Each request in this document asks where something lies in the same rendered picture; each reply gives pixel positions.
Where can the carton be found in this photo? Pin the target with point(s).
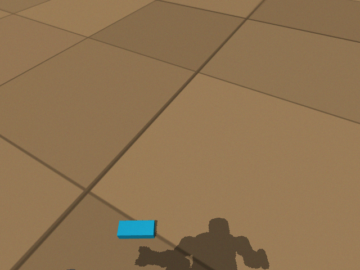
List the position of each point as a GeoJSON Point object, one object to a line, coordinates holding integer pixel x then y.
{"type": "Point", "coordinates": [136, 229]}

